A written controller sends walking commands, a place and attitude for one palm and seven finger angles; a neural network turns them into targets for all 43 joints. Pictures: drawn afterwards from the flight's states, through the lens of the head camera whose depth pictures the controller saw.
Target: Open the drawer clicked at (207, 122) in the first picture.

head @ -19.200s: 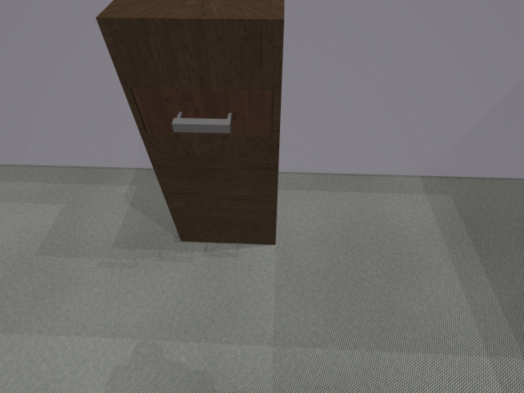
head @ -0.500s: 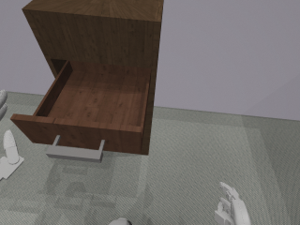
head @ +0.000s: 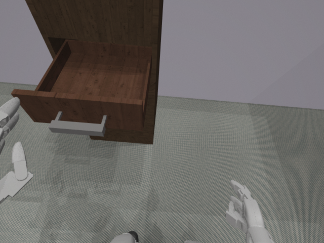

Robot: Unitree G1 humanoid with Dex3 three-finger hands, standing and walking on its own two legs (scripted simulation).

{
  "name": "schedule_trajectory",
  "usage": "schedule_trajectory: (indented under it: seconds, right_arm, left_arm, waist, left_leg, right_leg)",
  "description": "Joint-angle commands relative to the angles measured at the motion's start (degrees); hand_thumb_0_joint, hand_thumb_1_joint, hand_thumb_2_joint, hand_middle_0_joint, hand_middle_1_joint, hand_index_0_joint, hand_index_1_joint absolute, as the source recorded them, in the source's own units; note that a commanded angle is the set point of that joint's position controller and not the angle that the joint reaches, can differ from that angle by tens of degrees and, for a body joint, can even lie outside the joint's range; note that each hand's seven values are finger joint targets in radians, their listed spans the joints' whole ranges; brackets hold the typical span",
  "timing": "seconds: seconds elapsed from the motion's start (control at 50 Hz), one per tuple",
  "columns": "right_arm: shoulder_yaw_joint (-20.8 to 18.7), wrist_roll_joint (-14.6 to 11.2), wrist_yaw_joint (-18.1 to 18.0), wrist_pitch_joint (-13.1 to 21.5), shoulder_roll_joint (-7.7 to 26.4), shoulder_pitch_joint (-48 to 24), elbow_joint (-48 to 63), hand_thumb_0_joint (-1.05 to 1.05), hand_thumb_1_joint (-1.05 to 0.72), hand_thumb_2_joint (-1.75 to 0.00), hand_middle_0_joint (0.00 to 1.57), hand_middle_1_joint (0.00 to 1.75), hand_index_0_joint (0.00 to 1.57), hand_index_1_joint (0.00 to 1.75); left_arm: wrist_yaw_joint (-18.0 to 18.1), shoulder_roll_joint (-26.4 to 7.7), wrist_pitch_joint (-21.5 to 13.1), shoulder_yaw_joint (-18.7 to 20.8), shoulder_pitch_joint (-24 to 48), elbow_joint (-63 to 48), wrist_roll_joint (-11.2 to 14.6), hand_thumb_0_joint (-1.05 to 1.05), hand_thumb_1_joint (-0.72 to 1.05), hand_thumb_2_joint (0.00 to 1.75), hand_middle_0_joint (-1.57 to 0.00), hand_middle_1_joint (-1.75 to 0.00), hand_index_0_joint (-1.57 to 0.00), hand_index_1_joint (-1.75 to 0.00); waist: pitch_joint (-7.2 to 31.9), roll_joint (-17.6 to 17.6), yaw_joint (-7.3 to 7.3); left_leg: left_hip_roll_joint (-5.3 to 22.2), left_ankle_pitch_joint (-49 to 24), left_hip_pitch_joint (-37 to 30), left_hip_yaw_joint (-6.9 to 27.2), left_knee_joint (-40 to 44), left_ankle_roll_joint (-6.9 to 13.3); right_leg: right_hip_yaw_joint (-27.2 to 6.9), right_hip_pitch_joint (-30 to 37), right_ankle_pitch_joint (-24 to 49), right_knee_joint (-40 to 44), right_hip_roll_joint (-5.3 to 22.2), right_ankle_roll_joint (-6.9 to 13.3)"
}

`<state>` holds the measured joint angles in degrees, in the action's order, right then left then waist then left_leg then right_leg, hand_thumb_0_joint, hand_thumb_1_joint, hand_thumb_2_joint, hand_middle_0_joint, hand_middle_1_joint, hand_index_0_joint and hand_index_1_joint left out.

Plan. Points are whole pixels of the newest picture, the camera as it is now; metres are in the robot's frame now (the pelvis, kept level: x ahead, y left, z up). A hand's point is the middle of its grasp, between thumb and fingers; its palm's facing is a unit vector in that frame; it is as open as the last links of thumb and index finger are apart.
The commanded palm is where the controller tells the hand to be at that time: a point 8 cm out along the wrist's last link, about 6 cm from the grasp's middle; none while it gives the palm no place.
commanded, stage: stop stepping back and stand still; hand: left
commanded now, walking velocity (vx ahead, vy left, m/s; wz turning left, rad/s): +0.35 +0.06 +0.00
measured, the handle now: (80, 122) +0.45 +0.29 -0.06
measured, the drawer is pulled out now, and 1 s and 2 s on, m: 0.29 0.29 0.29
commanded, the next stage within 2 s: let the arm hang, fingers relaxed in 0.60 s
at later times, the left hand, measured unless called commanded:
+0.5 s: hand (7, 235) +0.12 +0.22 +0.17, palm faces +0.38 -0.78 -0.50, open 7.4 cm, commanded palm +0.06 +0.26 +0.18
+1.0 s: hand out of the picture +0.00 +0.16 -0.17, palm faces +0.08 -0.98 -0.17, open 7.1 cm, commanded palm none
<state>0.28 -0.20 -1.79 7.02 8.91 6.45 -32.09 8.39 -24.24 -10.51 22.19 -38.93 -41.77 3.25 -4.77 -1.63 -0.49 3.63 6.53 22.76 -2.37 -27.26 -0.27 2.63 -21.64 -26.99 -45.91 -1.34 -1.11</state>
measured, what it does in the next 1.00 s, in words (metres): steps on the spot: right foot, then left foot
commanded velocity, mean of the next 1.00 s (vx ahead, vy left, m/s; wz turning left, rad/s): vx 0.09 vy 0.03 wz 0.00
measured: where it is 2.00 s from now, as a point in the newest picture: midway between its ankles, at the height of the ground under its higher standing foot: outside the picture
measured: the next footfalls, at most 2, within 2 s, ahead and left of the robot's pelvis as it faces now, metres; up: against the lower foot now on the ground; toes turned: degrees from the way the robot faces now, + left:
right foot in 0.06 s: +0.00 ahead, -0.12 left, +0.00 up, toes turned -3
left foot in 0.32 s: -0.03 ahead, +0.11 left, +0.00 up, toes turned +4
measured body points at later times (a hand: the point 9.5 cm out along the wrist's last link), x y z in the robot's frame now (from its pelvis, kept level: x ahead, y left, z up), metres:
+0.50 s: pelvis -0.06 -0.02 +0.00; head -0.06 -0.02 +0.45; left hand +0.09 +0.26 +0.20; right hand +0.09 -0.27 -0.09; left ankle -0.07 +0.11 -0.73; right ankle -0.04 -0.12 -0.74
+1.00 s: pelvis -0.06 -0.01 +0.00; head -0.04 +0.00 +0.45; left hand +0.00 +0.22 -0.15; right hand +0.03 -0.24 -0.14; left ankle -0.07 +0.11 -0.74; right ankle -0.04 -0.12 -0.74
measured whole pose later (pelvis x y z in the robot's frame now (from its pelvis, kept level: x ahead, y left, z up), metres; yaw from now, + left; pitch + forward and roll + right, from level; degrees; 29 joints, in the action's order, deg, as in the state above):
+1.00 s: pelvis -0.06 -0.01 +0.00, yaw +3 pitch -2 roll +0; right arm 1.0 1.0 -0.6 -0.6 10.0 12.0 -51.4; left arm 1.4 -9.3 3.5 1.6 -14.7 49.0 -0.5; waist -4.4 -1.7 0.8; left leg 0.4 16.1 12.1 -1.0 -29.8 0.2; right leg 5.3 -13.6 -14.4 -29.7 1.5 0.9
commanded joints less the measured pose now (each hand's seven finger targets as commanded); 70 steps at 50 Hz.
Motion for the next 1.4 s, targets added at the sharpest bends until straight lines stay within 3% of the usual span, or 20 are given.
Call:
schedule_trajectory:
  seconds: [0.0,0.02,0.06,0.1,0.14,0.2,0.24,0.3,0.34,0.42,0.5,0.62,0.66,0.68,0.7,0.8,0.9,1.0,1.08,1.38]
  right_arm:
    - [-2.54,-1.16,-1.21,1.25,9.82,-1.45,8.83,0.00,-0.90,-0.90,0.20,0.30,0.20,0.30]
    - [-2.57,-1.08,-1.29,0.57,9.13,-1.67,8.77,0.00,-0.90,-0.90,0.20,0.30,0.20,0.30]
    - [-3.00,-1.45,-1.44,-0.34,8.76,-0.29,7.86,0.00,-0.90,-0.90,0.20,0.30,0.20,0.30]
    - [-3.42,-1.00,-1.26,-0.79,9.47,0.05,6.03,0.00,-0.90,-0.90,0.20,0.30,0.20,0.30]
    - [-2.70,-0.39,-1.69,-1.01,8.84,-2.24,6.03,0.00,-0.90,-0.90,0.20,0.30,0.20,0.30]
    - [-2.35,-0.17,-2.27,0.56,8.81,-2.05,5.75,0.00,-0.90,-0.90,0.20,0.30,0.20,0.30]
    - [-2.57,0.05,-2.46,1.76,9.15,0.16,5.79,0.00,-0.90,-0.90,0.20,0.30,0.20,0.30]
    - [-4.11,-0.11,-2.44,2.53,11.93,0.54,7.50,0.00,-0.90,-0.90,0.20,0.30,0.20,0.30]
    - [-3.11,-0.67,-2.12,2.13,9.78,0.67,6.75,0.00,-0.90,-0.90,0.20,0.30,0.20,0.30]
    - [-3.23,-0.63,-2.40,3.02,9.99,1.32,5.68,0.00,-0.90,-0.90,0.20,0.30,0.20,0.30]
    - [-3.55,-0.69,-1.58,1.99,9.52,1.93,5.19,0.00,-0.90,-0.90,0.20,0.30,0.20,0.30]
    - [-2.06,-0.16,-1.73,1.19,9.20,0.00,5.98,0.00,-0.90,-0.90,0.20,0.30,0.20,0.30]
    - [-1.89,-0.42,-1.56,1.18,9.07,-0.26,6.40,0.00,-0.90,-0.90,0.20,0.30,0.20,0.30]
    - [-5.24,-0.40,3.05,4.49,14.41,-0.96,-8.77,0.00,-0.90,-0.90,0.20,0.30,0.20,0.30]
    - [-5.14,0.51,3.16,0.03,13.90,5.47,-9.17,0.00,-0.90,-0.90,0.20,0.30,0.20,0.30]
    - [-2.72,1.14,1.89,-4.72,10.20,5.40,-7.81,0.00,-0.90,-0.90,0.20,0.30,0.20,0.30]
    - [-1.26,1.37,1.04,-6.66,8.93,4.95,-14.27,0.00,-0.90,-0.90,0.20,0.30,0.20,0.30]
    - [-0.99,1.20,0.17,-7.05,6.78,8.18,-20.34,0.00,-0.90,-0.90,0.20,0.30,0.20,0.30]
    - [-1.12,0.74,-0.19,-7.07,6.23,11.69,-24.06,0.00,-0.90,-0.90,0.20,0.30,0.20,0.30]
    - [-1.11,0.73,-0.37,-7.52,3.29,17.66,-30.79,0.00,-0.90,-0.90,0.20,0.30,0.20,0.30]
  left_arm:
    - [1.81,-6.99,-2.04,6.92,-1.42,-9.58,0.25,0.00,0.90,0.90,-0.20,-0.30,-0.20,-0.30]
    - [1.63,-8.05,-2.07,7.61,-0.53,-7.93,-0.06,0.00,0.90,0.90,-0.20,-0.30,-0.20,-0.30]
    - [1.96,-8.88,-1.74,7.65,3.44,-6.42,0.55,0.00,0.90,0.90,-0.20,-0.30,-0.20,-0.30]
    - [1.56,-6.44,-1.69,5.98,3.52,-3.19,0.26,0.00,0.90,0.90,-0.20,-0.30,-0.20,-0.30]
    - [1.47,-5.79,-2.47,5.18,2.05,-0.71,-0.78,0.00,0.90,0.90,-0.20,-0.30,-0.20,-0.30]
    - [2.10,-6.18,-3.47,4.61,2.17,-0.75,-2.20,0.00,0.90,0.90,-0.20,-0.30,-0.20,-0.30]
    - [2.60,-5.55,-3.70,3.66,1.74,-3.07,-2.32,0.00,0.90,0.90,-0.20,-0.30,-0.20,-0.30]
    - [2.55,-7.95,-5.04,5.71,1.91,-7.35,-1.56,0.00,0.90,0.90,-0.20,-0.30,-0.20,-0.30]
    - [2.33,-8.03,-4.63,6.89,-0.44,-5.50,-1.71,0.00,0.90,0.90,-0.20,-0.30,-0.20,-0.30]
    - [2.55,-6.50,-5.12,6.09,0.93,-2.03,-1.60,0.00,0.90,0.90,-0.20,-0.30,-0.20,-0.30]
    - [2.28,-5.36,-4.77,4.17,3.36,0.18,-1.29,0.00,0.90,0.90,-0.20,-0.30,-0.20,-0.30]
    - [2.37,-5.95,-4.53,4.16,4.04,-3.37,-1.60,0.00,0.90,0.90,-0.20,-0.30,-0.20,-0.30]
    - [2.24,-5.89,-4.40,4.17,4.12,-3.57,-1.49,0.00,0.90,0.90,-0.20,-0.30,-0.20,-0.30]
    - [-5.20,4.16,3.72,-19.14,10.61,44.98,-6.30,0.00,0.90,0.90,-0.20,-0.30,-0.20,-0.30]
    - [-6.71,6.14,8.94,-15.76,11.04,47.15,-6.28,0.00,0.90,0.90,-0.20,-0.30,-0.20,-0.30]
    - [-7.57,5.03,10.34,-17.28,17.46,63.26,-5.56,0.00,0.90,0.90,-0.20,-0.30,-0.20,-0.30]
    - [-7.13,4.65,11.40,-18.93,23.42,81.84,-4.60,0.00,0.90,0.90,-0.20,-0.30,-0.20,-0.30]
    - [-7.08,7.02,10.96,-19.00,21.65,93.71,-4.37,0.00,0.90,0.90,-0.20,-0.30,-0.20,-0.30]
    - [-7.04,7.24,10.61,-19.72,21.14,98.90,-4.11,0.00,0.90,0.90,-0.20,-0.30,-0.20,-0.30]
    - [-6.25,9.28,10.76,-20.51,18.21,106.63,-4.04,0.00,0.90,0.90,-0.20,-0.30,-0.20,-0.30]
  waist:
    - [9.27,12.10,1.04]
    - [7.86,4.85,1.46]
    - [7.22,-12.38,1.26]
    - [5.47,-9.03,2.87]
    - [4.76,-4.97,2.66]
    - [5.68,-6.50,1.28]
    - [6.35,-1.99,1.52]
    - [9.43,10.51,0.55]
    - [7.95,12.85,0.99]
    - [4.29,4.25,1.64]
    - [4.50,-7.05,2.38]
    - [5.12,7.98,1.42]
    - [6.20,7.02,1.17]
    - [3.47,6.21,4.14]
    - [7.10,4.99,2.35]
    - [11.35,-9.84,0.67]
    - [5.05,6.83,0.30]
    - [4.80,10.27,0.08]
    - [5.34,5.13,0.31]
    - [-2.14,1.71,0.46]
  left_leg:
    - [3.93,25.83,2.59,3.97,7.24,2.66]
    - [-0.01,26.04,2.52,0.37,-1.23,0.60]
    - [-4.73,18.61,2.25,2.22,-31.62,-1.07]
    - [-2.86,14.40,4.74,5.18,-39.38,-0.62]
    - [-1.33,14.31,2.33,3.33,-27.87,0.19]
    - [-1.95,16.63,-2.57,-0.71,-7.33,2.13]
    - [-2.90,14.11,-9.01,-2.10,5.81,2.98]
    - [6.52,1.93,-11.71,9.37,8.45,6.20]
    - [6.65,19.86,-2.75,9.95,11.88,6.12]
    - [2.26,18.76,1.95,5.80,5.62,4.35]
    - [-2.49,14.89,-0.26,0.62,-7.52,2.06]
    - [3.39,2.73,-6.78,8.05,8.38,3.68]
    - [3.98,-2.14,-5.62,8.16,7.89,3.38]
    - [3.08,-11.95,-7.17,6.32,0.36,1.85]
    - [3.73,-15.40,-7.30,5.62,0.45,2.51]
    - [-0.32,-8.25,-7.14,4.70,-4.84,2.24]
    - [1.16,-6.54,-8.38,6.38,3.41,2.27]
    - [1.20,1.41,-9.13,6.14,6.22,2.24]
    - [1.90,-0.52,-11.98,6.04,6.59,2.16]
    - [1.31,7.95,-10.13,5.08,9.21,2.19]
  right_leg:
    - [3.96,16.10,5.18,22.18,1.00,0.84]
    - [-0.84,13.85,4.56,29.06,5.27,2.95]
    - [-24.94,-1.06,-10.19,40.05,23.48,11.43]
    - [-18.48,-1.12,-2.69,37.20,21.47,10.89]
    - [-10.73,0.11,1.72,35.34,17.82,8.53]
    - [-9.39,5.82,0.71,34.03,16.52,8.11]
    - [-9.14,6.95,-1.05,31.46,13.80,6.51]
    - [-1.83,10.08,13.25,15.87,5.13,2.03]
    - [-0.01,11.68,4.30,16.20,3.99,1.29]
    - [-5.44,12.88,6.44,22.48,5.55,2.50]
    - [-17.66,10.28,1.29,32.15,15.86,7.60]
    - [-2.53,11.82,15.56,20.75,4.77,1.89]
    - [-0.99,14.86,21.08,19.37,3.83,1.30]
    - [1.21,4.02,26.33,11.75,5.61,1.78]
    - [-0.28,5.50,23.53,12.28,6.14,1.81]
    - [-3.94,12.93,36.00,15.81,9.68,4.35]
    - [-3.17,12.35,23.34,19.97,7.03,3.11]
    - [-3.54,14.91,18.79,25.44,7.14,3.68]
    - [-2.82,14.81,20.37,26.34,7.28,3.92]
    - [-3.63,9.08,9.88,28.95,6.88,3.86]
